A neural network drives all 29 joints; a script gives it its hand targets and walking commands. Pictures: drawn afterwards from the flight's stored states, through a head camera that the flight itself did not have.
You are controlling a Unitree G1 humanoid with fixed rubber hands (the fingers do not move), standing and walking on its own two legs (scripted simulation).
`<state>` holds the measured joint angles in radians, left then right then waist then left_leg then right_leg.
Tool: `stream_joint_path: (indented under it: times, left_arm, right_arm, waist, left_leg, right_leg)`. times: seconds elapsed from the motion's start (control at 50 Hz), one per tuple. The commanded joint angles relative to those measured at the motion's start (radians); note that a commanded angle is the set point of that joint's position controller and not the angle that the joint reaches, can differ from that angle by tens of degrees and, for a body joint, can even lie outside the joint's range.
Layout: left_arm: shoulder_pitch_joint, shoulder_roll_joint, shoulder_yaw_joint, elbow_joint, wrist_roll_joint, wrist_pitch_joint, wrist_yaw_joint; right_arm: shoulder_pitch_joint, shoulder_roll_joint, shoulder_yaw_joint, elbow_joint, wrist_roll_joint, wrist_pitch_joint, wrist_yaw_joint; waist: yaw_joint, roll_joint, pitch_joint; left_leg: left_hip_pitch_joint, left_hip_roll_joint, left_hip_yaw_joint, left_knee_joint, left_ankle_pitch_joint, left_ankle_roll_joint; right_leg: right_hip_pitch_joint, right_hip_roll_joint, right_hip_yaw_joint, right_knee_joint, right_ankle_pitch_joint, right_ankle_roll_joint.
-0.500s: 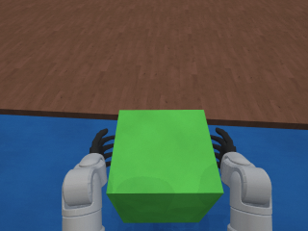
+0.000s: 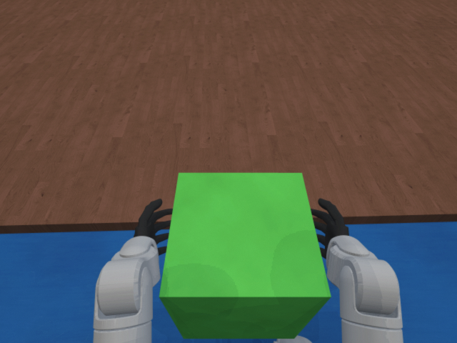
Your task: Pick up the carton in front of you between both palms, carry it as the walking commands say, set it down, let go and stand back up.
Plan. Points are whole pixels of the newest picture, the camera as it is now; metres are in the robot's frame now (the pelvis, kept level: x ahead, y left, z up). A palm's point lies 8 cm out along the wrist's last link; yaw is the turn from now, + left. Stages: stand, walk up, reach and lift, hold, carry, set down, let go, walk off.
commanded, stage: carry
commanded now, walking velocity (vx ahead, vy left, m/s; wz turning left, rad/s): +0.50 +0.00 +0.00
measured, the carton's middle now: (239, 260) +0.27 -0.01 +0.00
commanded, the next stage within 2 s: none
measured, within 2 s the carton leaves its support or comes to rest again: neither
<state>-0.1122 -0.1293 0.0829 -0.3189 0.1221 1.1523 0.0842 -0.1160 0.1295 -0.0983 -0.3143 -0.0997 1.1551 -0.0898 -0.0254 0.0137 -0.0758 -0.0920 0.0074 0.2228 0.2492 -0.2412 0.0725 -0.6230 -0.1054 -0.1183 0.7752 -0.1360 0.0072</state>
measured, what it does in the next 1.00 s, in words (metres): walks ahead: right foot, then left foot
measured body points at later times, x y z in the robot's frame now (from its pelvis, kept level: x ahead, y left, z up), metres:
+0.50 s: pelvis +0.33 -0.04 +0.00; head +0.37 -0.05 +0.44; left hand +0.67 +0.14 +0.14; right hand +0.69 -0.16 +0.13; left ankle +0.41 +0.12 -0.68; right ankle +0.30 -0.10 -0.75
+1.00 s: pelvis +0.66 +0.02 -0.02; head +0.77 +0.03 +0.42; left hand +1.08 +0.17 +0.11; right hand +1.07 -0.14 +0.11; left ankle +0.60 +0.07 -0.75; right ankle +0.71 -0.11 -0.60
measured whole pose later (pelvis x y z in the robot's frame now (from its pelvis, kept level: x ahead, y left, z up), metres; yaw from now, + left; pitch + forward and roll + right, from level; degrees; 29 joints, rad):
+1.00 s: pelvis +0.66 +0.02 -0.02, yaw +2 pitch +6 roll -2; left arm -0.87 -0.02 0.32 -0.08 0.07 1.31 0.14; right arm -0.85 0.05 -0.32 -0.08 -0.05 1.28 -0.15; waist -0.07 -0.01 0.14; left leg -0.29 -0.01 0.13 0.53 -0.35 0.09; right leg -0.93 -0.05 -0.05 1.50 -0.47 -0.07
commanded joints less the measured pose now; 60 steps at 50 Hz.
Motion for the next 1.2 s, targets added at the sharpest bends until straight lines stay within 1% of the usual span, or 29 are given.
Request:
stream_joint_path:
  times: [0.0,0.1,0.14,0.16,0.18,0.2,0.22,0.28,0.32,0.46,0.58,0.62,0.64,0.66,0.68,0.7,0.72,0.76,0.8,0.88,0.94,1.0,1.04,1.08,1.1,1.12,1.14,1.16,1.18]
  left_arm:
    - [-0.459,-0.938,-0.724,-0.110,-0.399,-0.002,-0.228]
    - [-0.547,-0.816,-0.705,-0.205,-0.441,0.067,-0.221]
    - [-0.548,-0.766,-0.681,-0.201,-0.441,0.097,-0.219]
    - [-0.558,-0.745,-0.667,-0.196,-0.438,0.110,-0.219]
    - [-0.576,-0.728,-0.654,-0.198,-0.434,0.123,-0.219]
    - [-0.615,-0.691,-0.634,-0.170,-0.424,0.129,-0.219]
    - [-0.618,-0.715,-0.633,-0.154,-0.435,0.139,-0.217]
    - [-0.778,-0.760,-0.652,-0.194,-0.469,0.152,-0.216]
    - [-0.861,-0.765,-0.656,-0.182,-0.487,0.156,-0.218]
    - [-1.073,-0.709,-0.594,0.048,-0.518,0.176,-0.218]
    - [-1.281,-0.777,-0.504,0.228,-0.513,0.176,-0.206]
    - [-1.360,-0.802,-0.482,0.275,-0.515,0.170,-0.199]
    - [-1.399,-0.816,-0.472,0.299,-0.520,0.168,-0.194]
    - [-1.438,-0.825,-0.463,0.316,-0.523,0.165,-0.191]
    - [-1.458,-0.833,-0.451,0.343,-0.517,0.164,-0.187]
    - [-1.476,-0.869,-0.431,0.365,-0.519,0.166,-0.179]
    - [-1.522,-0.865,-0.417,0.351,-0.502,0.161,-0.169]
    - [-1.586,-0.914,-0.398,0.318,-0.502,0.155,-0.151]
    - [-1.589,-0.926,-0.381,0.288,-0.489,0.148,-0.135]
    - [-1.508,-0.913,-0.386,0.243,-0.432,0.136,-0.112]
    - [-1.448,-0.870,-0.416,0.199,-0.392,0.125,-0.106]
    - [-1.424,-0.821,-0.445,0.176,-0.365,0.122,-0.107]
    - [-1.407,-0.792,-0.462,0.189,-0.360,0.129,-0.110]
    - [-1.356,-0.782,-0.465,0.234,-0.359,0.139,-0.115]
    - [-1.350,-0.790,-0.474,0.237,-0.374,0.143,-0.122]
    - [-1.369,-0.814,-0.484,0.239,-0.392,0.142,-0.133]
    - [-1.372,-0.836,-0.501,0.235,-0.418,0.141,-0.148]
    - [-1.396,-0.837,-0.504,0.247,-0.439,0.125,-0.159]
    - [-1.364,-0.883,-0.506,0.265,-0.474,0.128,-0.165]
  right_arm:
    - [-0.463,0.899,0.724,-0.118,0.426,0.008,0.282]
    - [-0.514,0.791,0.684,-0.192,0.407,0.062,0.247]
    - [-0.535,0.743,0.666,-0.208,0.398,0.092,0.235]
    - [-0.556,0.718,0.660,-0.213,0.395,0.107,0.231]
    - [-0.601,0.693,0.658,-0.219,0.396,0.121,0.229]
    - [-0.648,0.708,0.667,-0.237,0.415,0.142,0.224]
    - [-0.689,0.686,0.657,-0.233,0.415,0.150,0.224]
    - [-0.781,0.750,0.649,-0.183,0.422,0.153,0.221]
    - [-0.837,0.752,0.648,-0.150,0.415,0.153,0.210]
    - [-1.058,0.719,0.607,0.063,0.412,0.173,0.171]
    - [-1.292,0.796,0.542,0.224,0.471,0.181,0.177]
    - [-1.362,0.815,0.505,0.280,0.480,0.177,0.180]
    - [-1.372,0.823,0.480,0.320,0.478,0.173,0.180]
    - [-1.385,0.826,0.454,0.346,0.476,0.168,0.184]
    - [-1.390,0.823,0.423,0.379,0.480,0.167,0.186]
    - [-1.427,0.809,0.404,0.399,0.481,0.159,0.185]
    - [-1.456,0.863,0.406,0.397,0.499,0.154,0.189]
    - [-1.562,0.926,0.405,0.317,0.531,0.145,0.194]
    - [-1.638,0.973,0.415,0.248,0.555,0.141,0.190]
    - [-1.593,0.958,0.427,0.159,0.524,0.135,0.170]
    - [-1.525,0.910,0.458,0.112,0.494,0.131,0.167]
    - [-1.497,0.874,0.506,0.079,0.493,0.130,0.174]
    - [-1.486,0.859,0.530,0.099,0.505,0.134,0.185]
    - [-1.466,0.857,0.527,0.148,0.508,0.146,0.199]
    - [-1.456,0.849,0.526,0.170,0.500,0.144,0.204]
    - [-1.437,0.847,0.528,0.199,0.494,0.144,0.209]
    - [-1.443,0.844,0.540,0.189,0.486,0.141,0.210]
    - [-1.431,0.867,0.524,0.200,0.478,0.145,0.212]
    - [-1.428,0.825,0.500,0.227,0.448,0.146,0.205]
  waist:
    - [0.006,0.115,-0.156]
    - [0.004,0.135,-0.098]
    - [0.020,0.148,-0.172]
    - [0.037,0.109,-0.236]
    - [0.071,0.034,-0.316]
    - [0.068,-0.225,-0.426]
    - [0.077,-0.292,-0.388]
    - [0.052,-0.050,-0.329]
    - [0.050,-0.075,-0.333]
    - [0.066,-0.137,-0.260]
    - [0.080,-0.170,-0.215]
    - [0.043,-0.175,-0.261]
    - [-0.009,-0.132,-0.319]
    - [-0.059,-0.039,-0.394]
    - [-0.071,0.119,-0.441]
    - [-0.051,0.355,-0.547]
    - [-0.055,0.291,-0.544]
    - [-0.047,0.112,-0.480]
    - [-0.039,0.066,-0.503]
    - [-0.052,0.078,-0.525]
    - [-0.096,0.121,-0.521]
    - [-0.095,0.079,-0.436]
    - [-0.056,0.067,-0.363]
    - [0.004,0.138,-0.389]
    - [0.075,0.232,-0.435]
    - [0.152,0.191,-0.517]
    - [0.194,0.079,-0.564]
    - [0.137,-0.377,-0.756]
    - [0.137,-0.279,-0.810]
  left_leg:
    - [0.225,0.231,-0.138,-0.059,0.418,0.056]
    - [0.228,0.219,-0.070,-0.011,0.607,0.039]
    - [0.218,0.199,-0.008,0.167,0.805,0.005]
    - [0.156,0.161,0.037,0.350,0.782,-0.022]
    - [-0.012,0.149,0.015,0.569,0.513,-0.040]
    - [-0.351,0.031,-0.039,0.902,0.202,-0.083]
    - [-0.518,-0.045,-0.153,1.077,-0.216,-0.073]
    - [-0.566,0.094,-0.234,1.066,-0.107,-0.021]
    - [-0.513,0.103,-0.210,0.952,-0.046,-0.026]
    - [-0.636,0.083,-0.126,0.640,0.094,-0.054]
    - [-0.540,0.028,-0.055,0.372,0.194,-0.004]
    - [-0.378,-0.020,-0.035,0.318,0.195,0.023]
    - [-0.184,-0.064,0.010,0.251,0.224,0.022]
    - [0.036,-0.037,-0.011,0.235,0.196,0.008]
    - [0.205,0.183,-0.316,0.271,0.254,0.008]
    - [0.440,0.359,-0.757,0.153,0.173,0.167]
    - [0.450,0.365,-0.761,0.132,0.123,0.207]
    - [0.382,0.305,-0.597,0.199,0.380,0.181]
    - [0.363,0.285,-0.502,0.219,0.437,0.154]
    - [0.449,0.272,-0.437,0.253,0.538,0.163]
    - [0.600,0.293,-0.457,0.278,0.661,0.207]
    - [0.579,0.252,-0.420,0.243,0.659,0.176]
    - [0.346,0.186,-0.290,0.159,0.685,0.137]
    - [0.115,0.131,-0.132,0.195,1.247,0.097]
    - [0.111,0.146,-0.120,0.341,1.359,0.067]
    - [0.100,0.132,-0.077,0.570,1.281,0.028]
    - [-0.104,0.090,-0.128,0.782,0.784,0.019]
    - [-0.452,-0.154,-0.191,1.260,-0.215,-0.052]
    - [-0.457,-0.133,-0.392,1.437,-0.166,-0.002]
  right_leg:
    - [-0.070,0.022,-0.050,-0.109,0.074,0.001]
    - [0.061,0.061,-0.110,-0.257,0.140,-0.045]
    - [0.279,0.124,-0.163,-0.292,0.105,-0.058]
    - [0.465,0.157,-0.192,-0.332,0.059,-0.060]
    - [0.689,0.037,-0.049,-0.332,-0.030,-0.063]
    - [0.946,-0.265,0.468,-0.400,-0.227,-0.232]
    - [0.931,-0.314,0.668,-0.549,-0.115,-0.278]
    - [0.764,-0.245,0.339,-0.485,0.183,-0.200]
    - [0.680,-0.205,0.224,-0.509,0.129,-0.159]
    - [0.688,-0.139,0.077,-0.517,0.196,-0.189]
    - [0.734,-0.106,0.004,-0.430,0.378,-0.159]
    - [0.723,-0.095,-0.036,-0.292,0.554,-0.127]
    - [0.674,-0.057,-0.090,-0.123,0.577,-0.090]
    - [0.555,-0.008,-0.106,0.093,0.409,-0.065]
    - [0.358,0.037,-0.059,0.288,0.061,-0.047]
    - [0.042,0.181,0.049,0.546,-0.363,-0.014]
    - [-0.061,0.136,0.138,0.657,-0.365,-0.048]
    - [-0.152,0.100,0.134,0.719,-0.288,-0.069]
    - [-0.179,0.074,0.130,0.694,-0.259,-0.071]
    - [-0.324,0.058,0.095,0.637,-0.254,-0.064]
    - [-0.557,0.056,0.053,0.801,-0.337,-0.079]
    - [-0.646,0.045,0.025,0.749,-0.379,-0.091]
    - [-0.400,0.056,-0.014,0.413,-0.265,-0.087]
    - [0.041,0.184,-0.172,0.197,-0.086,-0.118]
    - [0.200,0.202,-0.160,0.085,-0.041,-0.124]
    - [0.437,0.217,-0.127,-0.143,0.125,-0.120]
    - [0.730,0.113,0.018,-0.196,0.233,-0.122]
    - [1.029,-0.278,0.701,-0.244,0.711,-0.355]
    - [1.029,-0.228,0.722,-0.213,0.713,-0.371]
